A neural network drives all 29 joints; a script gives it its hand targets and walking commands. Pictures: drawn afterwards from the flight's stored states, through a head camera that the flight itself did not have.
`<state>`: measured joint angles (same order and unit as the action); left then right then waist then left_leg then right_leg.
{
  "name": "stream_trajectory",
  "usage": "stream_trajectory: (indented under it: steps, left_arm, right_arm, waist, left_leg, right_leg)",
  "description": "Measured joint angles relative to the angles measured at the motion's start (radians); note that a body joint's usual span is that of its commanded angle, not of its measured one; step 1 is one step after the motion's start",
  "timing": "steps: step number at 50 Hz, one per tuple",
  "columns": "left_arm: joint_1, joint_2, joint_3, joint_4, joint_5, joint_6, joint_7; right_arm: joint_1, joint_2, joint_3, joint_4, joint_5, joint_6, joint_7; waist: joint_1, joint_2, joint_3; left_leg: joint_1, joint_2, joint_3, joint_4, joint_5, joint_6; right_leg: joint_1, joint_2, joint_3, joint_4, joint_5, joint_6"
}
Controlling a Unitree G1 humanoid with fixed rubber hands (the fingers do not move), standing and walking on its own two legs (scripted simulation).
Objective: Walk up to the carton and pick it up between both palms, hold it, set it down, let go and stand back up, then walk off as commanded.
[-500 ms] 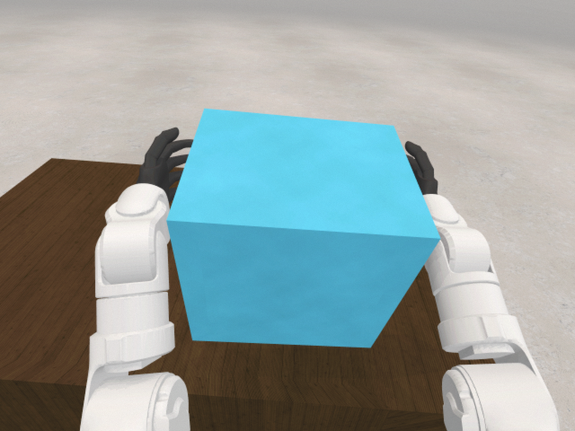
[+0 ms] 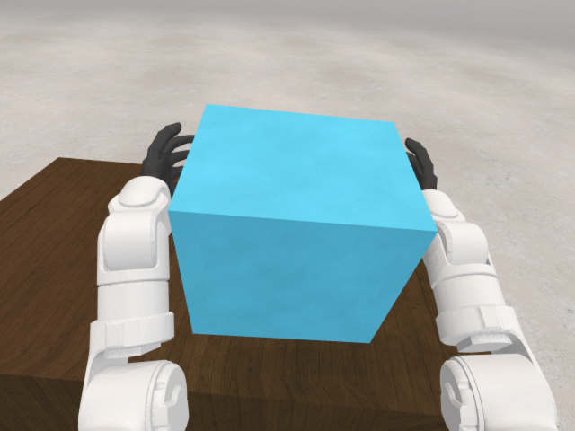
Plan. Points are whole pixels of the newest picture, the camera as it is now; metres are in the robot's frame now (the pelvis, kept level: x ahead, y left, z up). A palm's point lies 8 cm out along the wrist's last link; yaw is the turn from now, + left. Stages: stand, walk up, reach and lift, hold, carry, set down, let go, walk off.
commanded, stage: hold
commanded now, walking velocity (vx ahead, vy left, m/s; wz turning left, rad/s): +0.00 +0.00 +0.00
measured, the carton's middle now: (292, 229) +0.34 +0.00 +0.19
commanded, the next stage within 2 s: none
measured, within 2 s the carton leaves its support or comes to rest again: neither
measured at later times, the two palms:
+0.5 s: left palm (161, 186) +0.35 +0.16 +0.24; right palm (420, 197) +0.37 -0.18 +0.23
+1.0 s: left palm (159, 184) +0.35 +0.17 +0.25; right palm (420, 197) +0.37 -0.18 +0.23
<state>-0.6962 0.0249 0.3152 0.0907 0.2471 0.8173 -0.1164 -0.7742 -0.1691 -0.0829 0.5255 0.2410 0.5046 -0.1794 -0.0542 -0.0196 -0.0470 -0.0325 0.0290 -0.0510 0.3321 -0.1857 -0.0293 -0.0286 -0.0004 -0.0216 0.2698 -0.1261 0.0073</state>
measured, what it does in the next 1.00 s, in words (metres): stands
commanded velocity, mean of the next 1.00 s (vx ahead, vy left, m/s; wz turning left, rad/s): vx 0.00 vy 0.00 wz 0.00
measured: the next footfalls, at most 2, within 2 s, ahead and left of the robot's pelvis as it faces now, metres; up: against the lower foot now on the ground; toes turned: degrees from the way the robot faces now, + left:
none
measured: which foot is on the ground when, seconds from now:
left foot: down 0.00-1.00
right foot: down 0.00-1.00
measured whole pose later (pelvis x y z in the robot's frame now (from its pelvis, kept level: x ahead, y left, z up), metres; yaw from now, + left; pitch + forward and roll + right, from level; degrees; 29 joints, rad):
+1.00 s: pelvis +0.00 +0.00 +0.00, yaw +0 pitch -6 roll -1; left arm -0.67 0.02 0.30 0.06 0.24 0.82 -0.11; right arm -0.75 -0.17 -0.08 0.49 0.25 0.51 -0.18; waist -0.06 -0.02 -0.05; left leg -0.04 0.03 -0.05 0.33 -0.18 -0.03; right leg -0.03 0.00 -0.02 0.27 -0.13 0.01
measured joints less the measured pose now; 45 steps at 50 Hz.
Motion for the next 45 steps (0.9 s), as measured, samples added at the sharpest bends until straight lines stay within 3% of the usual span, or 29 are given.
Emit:
stream_trajectory:
  steps: [19, 45]
  left_arm:
    - [0.053, -0.017, -0.016, -0.075, 0.004, 0.018, 0.006]
    - [0.022, -0.007, -0.004, -0.035, 0.002, 0.009, 0.000]
  right_arm:
    - [0.042, -0.014, 0.028, -0.061, 0.031, 0.013, -0.007]
    - [0.019, -0.006, 0.012, -0.032, 0.014, 0.011, -0.004]
  waist:
    - [-0.009, 0.004, 0.006]
    - [-0.006, 0.002, 0.007]
  left_leg:
    - [0.022, 0.003, 0.003, 0.000, -0.014, 0.000]
    - [0.003, -0.002, 0.004, -0.004, 0.001, 0.002]
  right_leg:
    - [0.025, 0.004, 0.005, -0.007, -0.010, 0.000]
    - [0.004, 0.000, 0.008, -0.002, -0.002, 0.002]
